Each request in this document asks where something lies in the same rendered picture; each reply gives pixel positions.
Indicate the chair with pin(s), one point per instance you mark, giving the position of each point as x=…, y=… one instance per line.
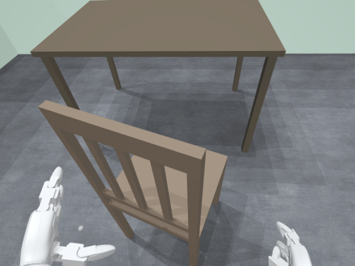
x=169, y=184

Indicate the right robot hand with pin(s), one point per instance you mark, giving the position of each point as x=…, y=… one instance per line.
x=294, y=255

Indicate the table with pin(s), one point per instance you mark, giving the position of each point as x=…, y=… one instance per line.
x=166, y=28

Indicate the left robot hand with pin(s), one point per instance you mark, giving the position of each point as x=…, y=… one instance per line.
x=38, y=243

